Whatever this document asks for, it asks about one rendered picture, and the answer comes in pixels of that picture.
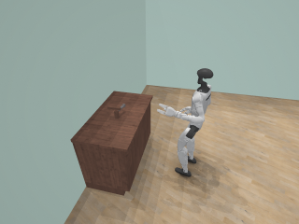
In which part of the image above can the left robot forearm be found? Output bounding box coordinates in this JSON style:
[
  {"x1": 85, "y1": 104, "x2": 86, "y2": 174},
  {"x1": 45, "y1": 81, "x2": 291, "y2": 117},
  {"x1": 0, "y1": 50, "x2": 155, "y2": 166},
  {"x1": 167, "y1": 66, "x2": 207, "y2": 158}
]
[{"x1": 174, "y1": 111, "x2": 204, "y2": 124}]

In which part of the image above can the left robot upper arm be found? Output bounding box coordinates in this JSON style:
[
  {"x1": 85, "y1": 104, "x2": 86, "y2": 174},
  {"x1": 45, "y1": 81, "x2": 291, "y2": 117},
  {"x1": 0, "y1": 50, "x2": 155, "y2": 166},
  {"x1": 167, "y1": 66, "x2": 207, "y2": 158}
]
[{"x1": 192, "y1": 92, "x2": 205, "y2": 123}]

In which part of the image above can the right robot hand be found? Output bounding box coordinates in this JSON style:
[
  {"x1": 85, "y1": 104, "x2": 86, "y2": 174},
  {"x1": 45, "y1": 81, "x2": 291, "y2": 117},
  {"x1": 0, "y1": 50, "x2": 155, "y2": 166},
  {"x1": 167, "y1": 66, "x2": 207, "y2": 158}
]
[{"x1": 180, "y1": 106, "x2": 192, "y2": 114}]

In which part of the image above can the robot head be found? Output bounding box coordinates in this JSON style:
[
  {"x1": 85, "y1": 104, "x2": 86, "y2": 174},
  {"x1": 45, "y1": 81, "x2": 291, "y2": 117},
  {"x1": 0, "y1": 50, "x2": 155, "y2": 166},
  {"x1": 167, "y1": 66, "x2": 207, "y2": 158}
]
[{"x1": 197, "y1": 68, "x2": 214, "y2": 93}]

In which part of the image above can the counter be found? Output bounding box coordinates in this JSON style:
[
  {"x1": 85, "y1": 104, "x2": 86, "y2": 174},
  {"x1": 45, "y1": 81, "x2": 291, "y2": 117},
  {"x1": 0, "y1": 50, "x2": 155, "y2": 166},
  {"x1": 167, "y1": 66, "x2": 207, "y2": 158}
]
[{"x1": 70, "y1": 91, "x2": 153, "y2": 196}]

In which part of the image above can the left robot hand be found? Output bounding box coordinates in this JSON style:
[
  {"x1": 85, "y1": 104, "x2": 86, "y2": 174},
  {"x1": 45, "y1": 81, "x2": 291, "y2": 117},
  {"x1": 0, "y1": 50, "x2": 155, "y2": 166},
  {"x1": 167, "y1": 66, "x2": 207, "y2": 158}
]
[{"x1": 157, "y1": 104, "x2": 177, "y2": 117}]

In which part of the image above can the right robot upper arm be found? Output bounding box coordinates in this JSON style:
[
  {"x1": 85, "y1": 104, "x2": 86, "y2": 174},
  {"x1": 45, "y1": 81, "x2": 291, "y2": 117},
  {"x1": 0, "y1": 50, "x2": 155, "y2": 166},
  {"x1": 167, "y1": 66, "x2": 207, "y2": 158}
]
[{"x1": 207, "y1": 84, "x2": 212, "y2": 105}]

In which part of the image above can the left robot shin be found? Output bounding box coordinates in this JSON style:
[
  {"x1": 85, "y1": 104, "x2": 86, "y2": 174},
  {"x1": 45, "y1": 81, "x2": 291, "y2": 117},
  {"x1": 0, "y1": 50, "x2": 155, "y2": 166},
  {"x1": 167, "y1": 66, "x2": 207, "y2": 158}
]
[{"x1": 177, "y1": 150, "x2": 188, "y2": 173}]

